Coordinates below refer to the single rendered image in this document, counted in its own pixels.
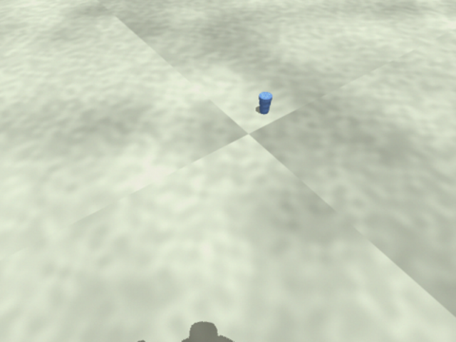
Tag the cup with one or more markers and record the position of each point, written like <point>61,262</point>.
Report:
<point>264,102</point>

